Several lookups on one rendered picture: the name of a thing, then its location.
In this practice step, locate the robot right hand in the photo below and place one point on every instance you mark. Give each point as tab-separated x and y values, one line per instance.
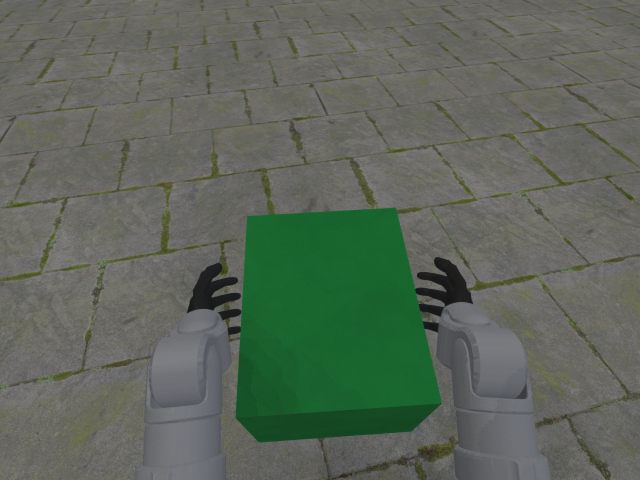
454	283

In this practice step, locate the robot right forearm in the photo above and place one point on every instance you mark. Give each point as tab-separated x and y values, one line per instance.
492	393

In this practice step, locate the robot left hand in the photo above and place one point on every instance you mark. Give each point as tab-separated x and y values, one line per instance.
204	289

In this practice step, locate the robot left forearm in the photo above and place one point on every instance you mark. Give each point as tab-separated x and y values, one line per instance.
182	440

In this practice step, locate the carton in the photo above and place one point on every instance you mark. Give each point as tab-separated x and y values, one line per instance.
332	340

